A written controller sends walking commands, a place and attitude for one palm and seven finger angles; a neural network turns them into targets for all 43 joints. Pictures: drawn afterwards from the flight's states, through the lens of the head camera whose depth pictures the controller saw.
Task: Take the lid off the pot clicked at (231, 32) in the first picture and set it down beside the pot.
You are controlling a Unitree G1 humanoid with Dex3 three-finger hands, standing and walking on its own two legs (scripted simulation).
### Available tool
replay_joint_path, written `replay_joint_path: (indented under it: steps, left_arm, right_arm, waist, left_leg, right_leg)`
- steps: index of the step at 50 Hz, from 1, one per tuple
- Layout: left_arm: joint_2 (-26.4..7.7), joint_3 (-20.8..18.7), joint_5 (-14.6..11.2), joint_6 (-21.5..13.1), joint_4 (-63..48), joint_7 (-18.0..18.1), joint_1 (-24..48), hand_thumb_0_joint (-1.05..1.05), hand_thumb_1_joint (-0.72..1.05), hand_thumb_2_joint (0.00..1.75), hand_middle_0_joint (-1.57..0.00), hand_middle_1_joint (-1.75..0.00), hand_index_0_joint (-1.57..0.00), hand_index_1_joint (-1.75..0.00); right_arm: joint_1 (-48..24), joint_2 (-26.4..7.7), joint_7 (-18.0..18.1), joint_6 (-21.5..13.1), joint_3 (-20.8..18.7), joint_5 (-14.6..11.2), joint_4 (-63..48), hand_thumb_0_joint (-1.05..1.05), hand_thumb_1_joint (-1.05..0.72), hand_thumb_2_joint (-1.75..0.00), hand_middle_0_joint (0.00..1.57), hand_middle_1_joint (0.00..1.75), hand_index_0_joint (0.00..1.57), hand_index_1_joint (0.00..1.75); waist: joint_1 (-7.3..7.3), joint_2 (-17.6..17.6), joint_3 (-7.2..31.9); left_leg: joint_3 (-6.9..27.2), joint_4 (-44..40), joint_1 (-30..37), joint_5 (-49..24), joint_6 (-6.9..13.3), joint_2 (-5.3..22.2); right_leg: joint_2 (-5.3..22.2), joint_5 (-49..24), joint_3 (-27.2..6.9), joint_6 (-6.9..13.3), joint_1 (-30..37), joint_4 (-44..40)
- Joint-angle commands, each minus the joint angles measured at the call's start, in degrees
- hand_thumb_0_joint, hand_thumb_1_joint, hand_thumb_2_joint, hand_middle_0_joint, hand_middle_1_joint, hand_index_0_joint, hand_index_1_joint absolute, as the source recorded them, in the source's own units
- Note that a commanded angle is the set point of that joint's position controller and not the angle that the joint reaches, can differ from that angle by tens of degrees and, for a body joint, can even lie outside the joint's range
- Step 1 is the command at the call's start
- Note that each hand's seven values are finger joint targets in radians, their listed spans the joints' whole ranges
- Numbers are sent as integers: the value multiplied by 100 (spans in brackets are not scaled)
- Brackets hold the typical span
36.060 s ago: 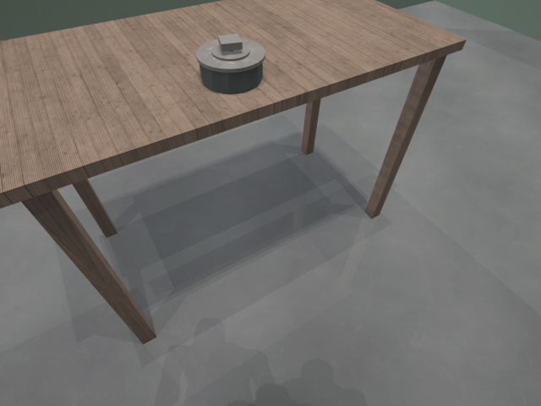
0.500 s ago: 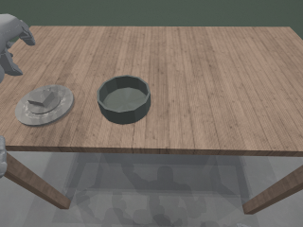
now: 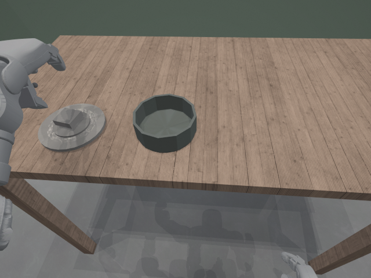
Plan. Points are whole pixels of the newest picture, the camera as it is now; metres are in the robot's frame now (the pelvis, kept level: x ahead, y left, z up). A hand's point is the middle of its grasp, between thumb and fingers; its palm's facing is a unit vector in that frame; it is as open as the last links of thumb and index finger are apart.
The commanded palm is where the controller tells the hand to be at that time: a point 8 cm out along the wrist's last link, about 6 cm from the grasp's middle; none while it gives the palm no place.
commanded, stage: draw the hand back to the body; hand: left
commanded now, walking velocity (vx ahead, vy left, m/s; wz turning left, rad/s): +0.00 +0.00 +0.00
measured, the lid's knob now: (68, 117) +0.45 +0.30 +0.11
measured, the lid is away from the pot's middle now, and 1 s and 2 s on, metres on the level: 0.23 0.23 0.23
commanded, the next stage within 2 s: step back with the hand held close in 1.84 s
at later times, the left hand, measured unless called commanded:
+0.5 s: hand (37, 65) +0.37 +0.24 +0.30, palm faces +0.45 -0.88 -0.19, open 10.3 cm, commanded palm +0.31 +0.28 +0.29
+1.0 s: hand (7, 99) +0.28 +0.23 +0.30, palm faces +0.49 -0.86 -0.16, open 8.0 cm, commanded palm +0.23 +0.27 +0.29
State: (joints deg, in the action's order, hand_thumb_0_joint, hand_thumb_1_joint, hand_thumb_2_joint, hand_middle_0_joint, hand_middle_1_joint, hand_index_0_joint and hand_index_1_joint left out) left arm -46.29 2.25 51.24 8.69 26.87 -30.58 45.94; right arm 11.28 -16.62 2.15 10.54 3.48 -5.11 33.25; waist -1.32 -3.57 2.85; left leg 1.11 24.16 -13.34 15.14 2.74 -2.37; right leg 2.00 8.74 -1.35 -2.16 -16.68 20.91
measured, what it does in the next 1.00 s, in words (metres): stands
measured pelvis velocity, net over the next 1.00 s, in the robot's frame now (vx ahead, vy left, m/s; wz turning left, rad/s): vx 0.01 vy -0.03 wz -0.01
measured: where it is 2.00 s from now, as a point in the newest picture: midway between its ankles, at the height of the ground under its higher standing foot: outside the picture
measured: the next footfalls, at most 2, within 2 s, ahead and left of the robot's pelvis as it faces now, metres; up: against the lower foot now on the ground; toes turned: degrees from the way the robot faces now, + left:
none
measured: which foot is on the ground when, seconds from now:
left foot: down 0.00-1.00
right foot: down 0.00-1.00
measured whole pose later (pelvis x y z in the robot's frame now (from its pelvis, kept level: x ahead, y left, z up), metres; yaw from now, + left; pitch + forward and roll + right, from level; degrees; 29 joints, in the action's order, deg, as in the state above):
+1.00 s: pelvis +0.01 -0.03 +0.00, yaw -1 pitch -4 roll -1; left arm -23.9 -25.0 -7.1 -5.0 -11.5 3.7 10.7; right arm 6.9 -12.4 3.0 -2.5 2.4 -1.1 38.7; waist 3.3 -3.6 -0.9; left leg 1.3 20.1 -1.1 15.1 0.0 0.9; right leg -1.1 8.8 -0.9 0.0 -5.1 17.8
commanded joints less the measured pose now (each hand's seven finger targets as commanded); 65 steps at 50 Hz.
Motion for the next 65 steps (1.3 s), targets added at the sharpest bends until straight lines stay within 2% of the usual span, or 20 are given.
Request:
replay_joint_path:
  steps: [1, 3, 4, 5, 6, 8, 10, 12, 14, 16, 17, 19, 22, 28, 34, 37, 40, 49, 54, 65]
  left_arm:
    - [-1610, -679, -32, 108, -1184, 195, 2328, 0, -18, 99, -56, -46, -56, -46]
    - [-1653, -774, -45, 156, -1449, 197, 2138, 0, -18, 99, -56, -46, -56, -46]
    - [15, -1675, -3831, -669, -1913, 1357, 2832, 0, -18, 99, -56, -46, -56, -46]
    - [-52, -1601, -4098, -833, -1145, 1903, 1831, 0, -18, 99, -56, -46, -56, -46]
    - [352, -1318, -4199, -941, -1407, 2150, 1709, 0, -18, 99, -56, -46, -56, -46]
    - [-78, -2096, -4974, -1137, -1469, 2601, 1305, 0, -18, 99, -56, -46, -56, -46]
    - [-538, -2639, -5206, -1360, -2262, 2971, 1676, 0, -15, 99, -55, -45, -55, -45]
    - [-739, -2943, -5299, -1553, -2853, 3222, 1983, 0, -10, 98, -53, -45, -53, -45]
    - [-348, -2854, -5371, -1670, -2997, 3375, 1778, 0, -4, 98, -51, -44, -51, -44]
    - [-38, -2813, -5431, -1660, -2794, 3436, 1186, 0, 1, 98, -49, -43, -49, -43]
    - [28, -2922, -5502, -1666, -2737, 3451, 735, 0, 4, 97, -49, -43, -49, -43]
    - [103, -3011, -5566, -1672, -2930, 3439, 174, 0, 9, 97, -47, -42, -47, -42]
    - [336, -3013, -5693, -1679, -3312, 3379, -548, 0, 17, 96, -44, -41, -44, -41]
    - [123, -3299, -5763, -1657, -3793, 3451, -569, 0, 33, 95, -39, -38, -39, -38]
    - [554, -3032, -5774, -1713, -4266, 3461, -908, 0, 50, 93, -33, -36, -33, -36]
    - [582, -3078, -5789, -1707, -4209, 3497, -1038, 0, 58, 93, -31, -35, -31, -35]
    - [427, -3355, -5798, -1732, -4671, 3522, -1352, 0, 66, 92, -28, -34, -28, -34]
    - [787, -3233, -5860, -1662, -4912, 3481, -1987, 0, 90, 90, -20, -30, -20, -30]
    - [1009, -3055, -5864, -1723, -5522, 3481, -2129, 0, 90, 90, -20, -30, -20, -30]
    - [1081, -3286, -5904, -1789, -6151, 3489, -3293, 0, 90, 90, -20, -30, -20, -30]
  right_arm:
    - [-538, -744, 23, -201, -257, -8, -776, 0, -90, -90, 20, 30, 20, 30]
    - [-515, -730, 16, -216, -256, 5, -861, 0, -90, -90, 20, 30, 20, 30]
    - [326, -166, 55, -579, -304, 66, -1063, 0, -90, -90, 20, 30, 20, 30]
    - [31, -393, 100, -684, -205, 96, -888, 0, -90, -90, 20, 30, 20, 30]
    - [-141, -363, 120, -738, -180, 84, -892, 0, -90, -90, 20, 30, 20, 30]
    - [-232, -507, 247, -853, -200, 108, -820, 0, -90, -90, 20, 30, 20, 30]
    - [-283, -498, 284, -970, -182, 196, -736, 0, -90, -90, 20, 30, 20, 30]
    - [-373, -463, 301, -1124, -174, 276, -607, 0, -90, -90, 20, 30, 20, 30]
    - [-440, -353, 271, -1315, -180, 320, -543, 0, -90, -90, 20, 30, 20, 30]
    - [-422, -356, 213, -1400, -220, 331, -416, 0, -90, -90, 20, 30, 20, 30]
    - [-395, -391, 192, -1411, -257, 346, -393, 0, -90, -90, 20, 30, 20, 30]
    - [-466, -411, 142, -1418, -306, 333, -391, 0, -90, -90, 20, 30, 20, 30]
    - [-590, -432, 77, -1425, -361, 306, -405, 0, -90, -90, 20, 30, 20, 30]
    - [-719, -463, 124, -1454, -396, 305, -299, 0, -90, -90, 20, 30, 20, 30]
    - [-886, -351, 134, -1565, -393, 331, -256, 0, -90, -90, 20, 30, 20, 30]
    - [-915, -334, 145, -1591, -383, 341, -222, 0, -90, -90, 20, 30, 20, 30]
    - [-1000, -296, 142, -1579, -394, 374, -254, 0, -90, -90, 20, 30, 20, 30]
    - [-1189, -200, 145, -1560, -340, 414, -269, 0, -90, -90, 20, 30, 20, 30]
    - [-1297, -147, 136, -1601, -317, 433, -309, 0, -90, -90, 20, 30, 20, 30]
    - [-1287, -122, 132, -1675, -332, 497, -284, 0, -90, -90, 20, 30, 20, 30]
  waist:
    - [69, -106, 1767]
    - [110, -66, 1887]
    - [-234, 227, 1167]
    - [-80, 546, 998]
    - [-76, 447, 879]
    - [59, 699, 886]
    - [158, 161, 1299]
    - [192, -751, 1400]
    - [210, -1173, 1382]
    - [225, -1055, 1196]
    - [257, -495, 1191]
    - [304, -150, 1235]
    - [340, 28, 1307]
    - [301, 292, 1050]
    - [334, -195, 1063]
    - [306, -25, 807]
    - [426, -120, 1056]
    - [424, 58, 451]
    - [437, -233, 510]
    - [545, -135, 346]
  left_leg:
    - [-10, -150, 456, -2806, 22, 181]
    - [-6, -115, 443, -2741, 24, 182]
    - [-130, -137, 1129, -1968, -95, 356]
    - [162, -347, 1114, -1242, -80, 436]
    - [247, -546, 1049, -837, -109, 459]
    - [31, -570, 732, -471, -9, 416]
    - [-135, -509, 770, -1154, -49, 333]
    - [-200, -432, 961, -1592, -124, 356]
    - [-152, -450, 1080, -2074, -206, 405]
    - [-196, -422, 1036, -2341, -222, 438]
    - [-218, -406, 955, -2393, -171, 448]
    - [-309, -409, 821, -2411, -122, 417]
    - [-344, -353, 877, -2762, -79, 412]
    - [-403, -406, 924, -2257, 16, 325]
    - [-429, -433, 1127, -2139, 4, 273]
    - [-386, -500, 1073, -1899, 11, 276]
    - [-377, -502, 1120, -2025, 0, 258]
    - [-337, -632, 998, -1606, -3, 288]
    - [-270, -689, 1076, -1377, -33, 286]
    - [-170, -711, 937, -1385, -67, 312]
  right_leg:
    - [-277, -1226, 353, 475, 1045, 162]
    - [-252, -1190, 319, 476, 1144, 194]
    - [-331, -763, 494, 579, 574, 36]
    - [-365, -406, 417, 569, 652, 1]
    - [-373, -262, 386, 575, 641, -33]
    - [-281, -293, 296, 514, 1026, -124]
    - [-234, -758, 276, 515, 1515, -69]
    - [-199, -979, 224, 522, 1565, -82]
    - [-229, -1134, 267, 540, 1600, -74]
    - [-263, -1296, 291, 532, 1574, -75]
    - [-279, -1446, 328, 509, 1722, -77]
    - [-263, -1713, 316, 477, 1923, -31]
    - [-241, -2071, 310, 435, 2090, -20]
    - [-239, -1953, 277, 384, 1926, -170]
    - [-227, -1819, 245, 391, 1858, -226]
    - [-246, -1562, 283, 396, 1755, -293]
    - [-252, -1708, 265, 407, 1979, -243]
    - [-265, -1193, 289, 401, 1697, -410]
    - [-258, -872, 274, 426, 1697, -440]
    - [-263, -833, 284, 444, 1736, -396]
